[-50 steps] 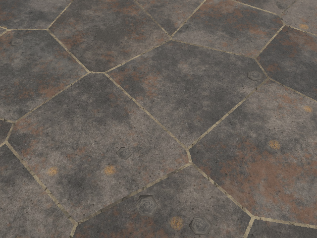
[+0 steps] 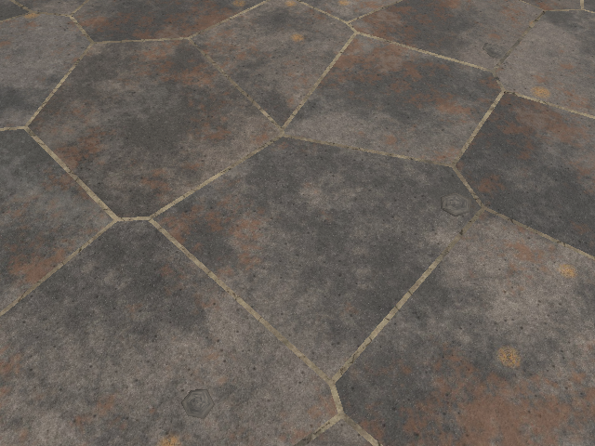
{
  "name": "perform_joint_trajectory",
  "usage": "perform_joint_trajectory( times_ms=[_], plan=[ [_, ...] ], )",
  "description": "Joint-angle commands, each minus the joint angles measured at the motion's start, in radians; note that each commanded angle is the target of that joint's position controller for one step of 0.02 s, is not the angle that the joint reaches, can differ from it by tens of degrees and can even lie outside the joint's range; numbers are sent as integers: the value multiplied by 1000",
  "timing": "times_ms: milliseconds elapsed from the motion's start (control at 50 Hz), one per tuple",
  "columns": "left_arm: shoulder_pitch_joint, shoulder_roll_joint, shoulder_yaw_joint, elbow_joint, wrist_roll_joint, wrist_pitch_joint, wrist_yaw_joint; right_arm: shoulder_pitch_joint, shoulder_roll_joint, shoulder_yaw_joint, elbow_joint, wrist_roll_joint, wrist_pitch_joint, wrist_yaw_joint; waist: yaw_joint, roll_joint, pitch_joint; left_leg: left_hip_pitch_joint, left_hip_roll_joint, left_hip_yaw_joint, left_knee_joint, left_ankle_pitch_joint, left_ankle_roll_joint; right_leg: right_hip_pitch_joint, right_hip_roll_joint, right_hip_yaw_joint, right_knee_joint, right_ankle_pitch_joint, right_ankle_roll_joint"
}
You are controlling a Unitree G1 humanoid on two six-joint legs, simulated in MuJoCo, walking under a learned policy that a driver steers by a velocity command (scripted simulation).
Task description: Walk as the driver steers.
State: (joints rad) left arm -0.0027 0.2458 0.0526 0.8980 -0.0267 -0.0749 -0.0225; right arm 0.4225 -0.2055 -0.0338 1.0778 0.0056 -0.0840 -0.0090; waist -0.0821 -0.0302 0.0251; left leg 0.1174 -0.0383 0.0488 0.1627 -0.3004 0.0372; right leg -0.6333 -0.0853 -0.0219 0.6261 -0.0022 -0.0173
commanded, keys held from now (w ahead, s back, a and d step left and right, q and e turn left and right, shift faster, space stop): w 0.80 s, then w+e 0.20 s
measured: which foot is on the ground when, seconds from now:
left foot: down 0.00-0.14, up 0.16-0.66, down 0.68-1.00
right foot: up 0.00-0.10, down 0.12-0.70, up 0.72-1.00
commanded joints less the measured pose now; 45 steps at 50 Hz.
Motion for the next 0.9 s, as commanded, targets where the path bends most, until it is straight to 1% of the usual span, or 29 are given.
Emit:
perform_joint_trajectory(
  times_ms=[20,60,80,100,120,140,160,180,200,220,260,280,320,380,460,580,620,640,660,680,700,720,740,760,780,800,820,860,900],
  plan=[
    [-148,58,3,-101,-5,-19,-15,35,-172,-38,-17,11,-2,-9,22,110,123,-69,285,-102,-47,404,138,-6,21,-7,-79,26,-32],
    [-102,92,17,-100,-4,-24,-22,10,-191,-48,-25,10,5,-11,68,123,73,-10,303,-86,36,609,118,78,48,-17,-97,-24,-64],
    [-34,118,31,-85,-3,-24,-21,-4,-205,-53,-30,7,11,-11,109,144,15,2,300,-74,122,791,107,183,80,-40,-87,-53,-81],
    [111,151,53,-43,-3,-21,-15,-21,-198,-52,-35,3,20,-11,185,147,-71,-28,266,-44,293,915,85,366,114,-62,-88,-64,-106],
    [293,194,74,8,-1,-15,-7,-29,-179,-41,-49,-5,24,-11,259,128,-179,-190,222,-23,534,805,54,645,57,5,-63,-79,-144],
    [434,280,94,37,26,-11,0,82,-67,-12,-65,-7,13,0,218,-94,-343,-573,66,-2,943,338,-8,1021,-206,450,-118,-297,-288],
    [431,233,73,43,20,-10,-5,75,-47,-1,-55,10,-17,9,210,-199,-419,-725,-27,-141,1161,-250,-11,1060,-310,811,-338,-448,-341],
    [331,179,53,32,9,-18,-8,-20,-135,-26,-89,39,-38,14,196,-151,-256,-832,38,-180,1242,-217,13,929,-274,711,-374,-499,-286],
    [239,136,39,8,12,-25,-8,-97,-163,-31,-113,50,-48,11,167,-80,-142,-836,95,-148,1218,-129,31,763,-242,552,-392,-433,-249],
    [169,110,31,1,23,-33,-13,-130,-158,-37,-119,39,-48,2,127,-11,-71,-788,143,-129,1147,-44,34,599,-206,434,-423,-323,-227],
    [124,68,17,4,37,-43,-21,-85,-128,-45,-106,19,-19,-9,62,-38,-47,-664,193,-137,1054,24,35,437,-144,295,-469,-217,-202],
    [138,72,17,14,35,-45,-21,-73,-105,-44,-105,17,-7,-11,53,-41,-40,-645,201,-131,1022,27,30,399,-135,265,-491,-201,-210],
    [181,103,22,32,33,-46,-9,-119,-107,-47,-127,12,7,-15,51,-33,-2,-690,212,-119,945,79,10,368,-127,217,-530,-174,-225],
    [251,135,27,50,31,-42,16,-246,-122,-53,-173,-2,6,-15,80,-10,30,-813,215,-114,766,244,-25,427,-126,184,-549,-111,-222],
    [325,142,25,65,20,-33,29,-381,-94,-42,-211,3,-6,2,123,-14,39,-784,170,-68,527,425,-34,474,-90,99,-542,-51,-183],
    [434,156,33,110,11,-5,34,-537,-95,-24,-277,16,-19,38,166,-14,74,-818,132,-53,364,342,-11,679,-159,94,-457,18,-178],
    [424,170,40,111,10,6,37,-514,-121,-30,-284,19,-25,48,135,-37,53,-762,113,-45,335,262,16,729,-184,100,-400,135,-161],
    [403,180,44,104,10,10,37,-462,-145,-39,-274,19,-28,49,101,-56,17,-671,85,-23,327,226,33,736,-180,91,-340,290,-148],
    [377,178,42,97,10,16,37,-343,-178,-58,-240,17,-30,47,33,-60,-56,-502,49,8,307,231,58,718,-147,58,-203,459,-128],
    [371,149,30,83,16,17,37,-158,-235,-84,-185,11,-29,39,-41,-41,-180,-222,77,-24,338,258,99,599,-92,17,17,444,-97],
    [460,60,1,57,30,4,29,7,-340,-110,-154,-12,-26,31,-36,145,-359,205,344,-409,349,205,236,226,28,-34,412,83,-30],
    [480,19,-15,70,17,-23,21,37,-303,-98,-139,1,-18,33,-29,296,-456,339,459,-781,174,69,326,-4,152,64,645,-550,-4],
    [388,126,13,51,-11,-45,17,-30,-232,-73,-149,9,-18,33,-36,225,-329,253,414,-686,146,5,269,-117,85,141,733,-541,-28],
    [303,146,17,25,-25,-56,18,-117,-191,-62,-173,6,-19,29,-18,173,-211,109,377,-533,132,53,229,-142,30,112,720,-457,-44],
    [264,139,19,20,-16,-55,24,-190,-163,-51,-184,-3,-21,32,15,95,-125,-51,338,-423,95,144,210,-106,-14,87,651,-374,-42],
    [264,133,29,23,-1,-44,30,-230,-132,-42,-188,-12,-26,34,51,92,-84,-160,302,-349,63,200,191,-45,-47,91,582,-322,-40],
    [295,107,28,32,0,-28,30,-244,-119,-38,-184,-18,-28,37,79,107,-70,-224,288,-302,30,211,184,11,-62,96,554,-294,-38],
    [317,63,23,39,-4,0,32,-229,-135,-43,-168,-17,-35,34,99,107,-41,-289,283,-224,-20,249,190,29,-73,95,505,-264,-27],
    [265,69,28,17,-1,11,34,-202,-162,-51,-152,-23,-39,22,95,88,-8,-292,284,-161,-49,290,189,-35,-70,114,434,-180,-14]
  ],
)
